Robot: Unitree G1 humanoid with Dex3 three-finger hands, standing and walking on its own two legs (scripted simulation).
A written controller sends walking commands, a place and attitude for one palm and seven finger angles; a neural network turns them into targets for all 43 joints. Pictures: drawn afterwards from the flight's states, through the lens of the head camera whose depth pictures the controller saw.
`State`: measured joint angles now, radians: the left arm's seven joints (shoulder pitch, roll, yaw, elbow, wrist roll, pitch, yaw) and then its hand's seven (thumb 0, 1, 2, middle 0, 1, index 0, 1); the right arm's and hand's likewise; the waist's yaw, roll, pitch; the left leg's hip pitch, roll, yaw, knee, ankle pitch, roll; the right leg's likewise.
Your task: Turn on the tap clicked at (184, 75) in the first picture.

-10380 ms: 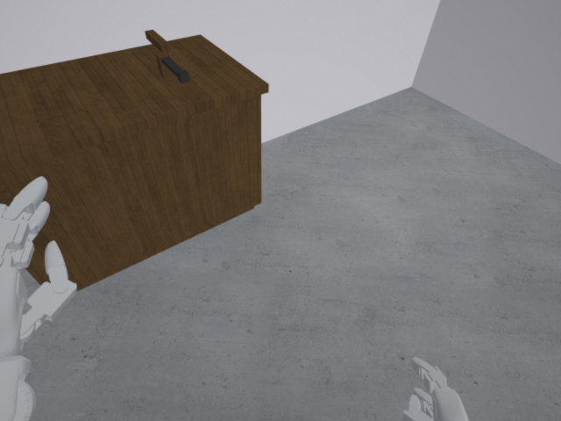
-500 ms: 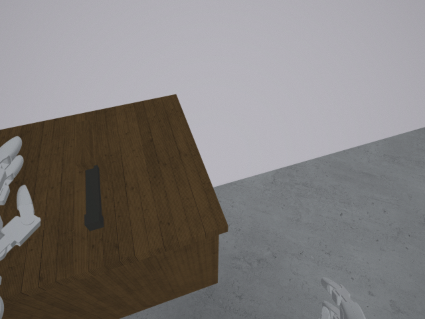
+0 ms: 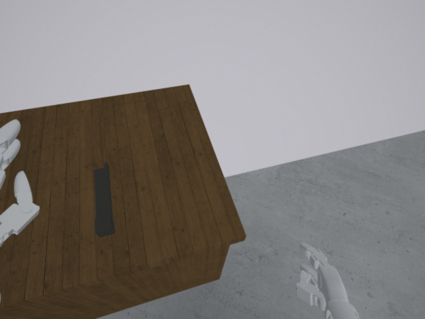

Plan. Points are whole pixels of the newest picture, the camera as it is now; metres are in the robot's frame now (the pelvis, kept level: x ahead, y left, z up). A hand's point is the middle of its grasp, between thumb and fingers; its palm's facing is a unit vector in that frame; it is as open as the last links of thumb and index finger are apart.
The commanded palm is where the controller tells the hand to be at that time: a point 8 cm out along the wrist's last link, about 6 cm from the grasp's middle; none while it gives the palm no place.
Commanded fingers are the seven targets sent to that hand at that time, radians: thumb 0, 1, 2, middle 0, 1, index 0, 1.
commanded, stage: come to a stop and stand still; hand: left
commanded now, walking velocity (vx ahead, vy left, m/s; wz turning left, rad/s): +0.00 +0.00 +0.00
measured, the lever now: (105, 226) +0.26 +0.23 -0.01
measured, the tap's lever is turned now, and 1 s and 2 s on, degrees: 0 0 0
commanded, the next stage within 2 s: look again from close up in 0.06 s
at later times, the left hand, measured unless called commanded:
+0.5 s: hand (25, 261) +0.16 +0.24 +0.15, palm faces +0.35 -0.85 -0.38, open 7.4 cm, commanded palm +0.11 +0.28 +0.18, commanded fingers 0.00 0.90 0.90 -0.20 -0.30 -0.20 -0.30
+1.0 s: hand (70, 250) +0.18 +0.19 +0.16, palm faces +0.30 -0.88 -0.38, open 7.4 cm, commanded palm +0.12 +0.23 +0.18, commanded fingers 0.00 0.90 0.90 -0.20 -0.30 -0.20 -0.30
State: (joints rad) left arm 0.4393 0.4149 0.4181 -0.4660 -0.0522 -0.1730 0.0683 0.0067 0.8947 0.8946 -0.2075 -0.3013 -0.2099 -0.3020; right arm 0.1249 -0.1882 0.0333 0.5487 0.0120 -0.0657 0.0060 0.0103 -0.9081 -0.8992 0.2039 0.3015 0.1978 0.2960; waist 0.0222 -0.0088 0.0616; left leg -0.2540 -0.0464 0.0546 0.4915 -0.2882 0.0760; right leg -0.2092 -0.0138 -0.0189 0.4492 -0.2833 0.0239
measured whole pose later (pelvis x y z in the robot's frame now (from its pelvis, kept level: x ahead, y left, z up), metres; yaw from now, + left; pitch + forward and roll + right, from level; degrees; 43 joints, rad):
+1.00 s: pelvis -0.05 -0.04 +0.00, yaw -1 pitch +0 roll -1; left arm 0.46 0.37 0.34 -0.50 -0.06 -0.17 0.06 0.01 0.89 0.89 -0.21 -0.30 -0.21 -0.30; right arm 0.21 -0.20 0.02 0.56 0.01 -0.10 -0.02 0.01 -0.91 -0.90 0.21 0.30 0.20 0.30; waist 0.01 -0.01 0.04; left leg -0.26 0.02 0.04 0.46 -0.21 0.02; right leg -0.20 0.06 -0.03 0.39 -0.19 -0.04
